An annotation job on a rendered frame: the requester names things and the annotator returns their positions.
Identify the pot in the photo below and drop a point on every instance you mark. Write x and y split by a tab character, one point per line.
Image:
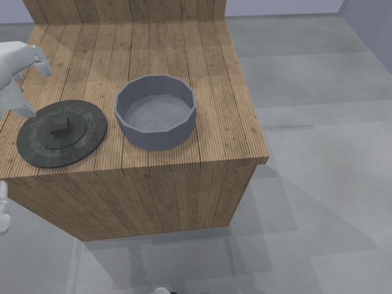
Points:
156	112

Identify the knob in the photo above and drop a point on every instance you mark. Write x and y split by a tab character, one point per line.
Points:
59	125

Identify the lid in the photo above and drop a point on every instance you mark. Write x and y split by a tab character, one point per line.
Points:
87	129

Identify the table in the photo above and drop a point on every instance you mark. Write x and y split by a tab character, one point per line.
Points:
94	47

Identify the robot left hand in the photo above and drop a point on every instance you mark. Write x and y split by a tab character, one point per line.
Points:
18	56

